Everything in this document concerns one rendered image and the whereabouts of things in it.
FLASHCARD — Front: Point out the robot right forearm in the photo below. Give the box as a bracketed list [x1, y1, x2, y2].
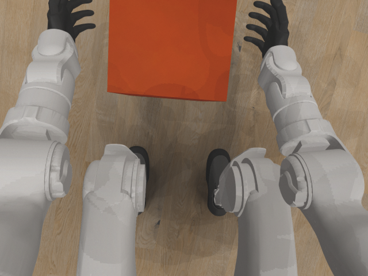
[258, 45, 365, 197]

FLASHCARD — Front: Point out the left robot upper arm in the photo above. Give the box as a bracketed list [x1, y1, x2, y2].
[0, 139, 72, 276]

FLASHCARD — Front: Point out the robot left foot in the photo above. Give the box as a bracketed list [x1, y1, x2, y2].
[129, 146, 150, 215]

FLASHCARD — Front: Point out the right robot hand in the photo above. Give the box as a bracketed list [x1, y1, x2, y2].
[244, 0, 289, 58]

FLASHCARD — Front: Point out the left robot hand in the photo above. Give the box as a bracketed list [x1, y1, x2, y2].
[47, 0, 96, 42]

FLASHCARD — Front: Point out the right robot upper arm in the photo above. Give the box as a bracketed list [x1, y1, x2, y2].
[279, 149, 368, 276]

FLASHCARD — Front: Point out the carton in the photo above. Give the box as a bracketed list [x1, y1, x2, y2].
[107, 0, 237, 102]

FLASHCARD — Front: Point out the robot left thigh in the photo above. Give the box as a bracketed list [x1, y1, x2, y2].
[76, 155, 146, 276]

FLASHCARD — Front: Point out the robot left forearm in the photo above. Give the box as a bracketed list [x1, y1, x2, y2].
[0, 29, 81, 144]

